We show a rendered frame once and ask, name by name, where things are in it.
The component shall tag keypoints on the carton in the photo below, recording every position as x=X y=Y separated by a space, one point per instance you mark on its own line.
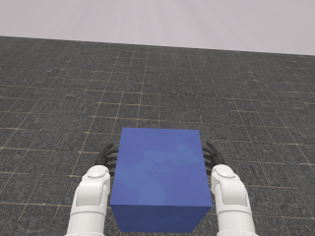
x=160 y=182

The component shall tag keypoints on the left robot hand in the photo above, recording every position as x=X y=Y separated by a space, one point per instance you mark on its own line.
x=102 y=157

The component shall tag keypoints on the robot right forearm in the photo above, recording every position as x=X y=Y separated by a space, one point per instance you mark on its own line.
x=232 y=203

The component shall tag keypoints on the right robot hand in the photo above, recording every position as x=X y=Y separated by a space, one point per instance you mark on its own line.
x=215 y=156

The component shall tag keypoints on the robot left forearm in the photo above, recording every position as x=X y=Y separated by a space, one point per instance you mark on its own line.
x=89 y=205

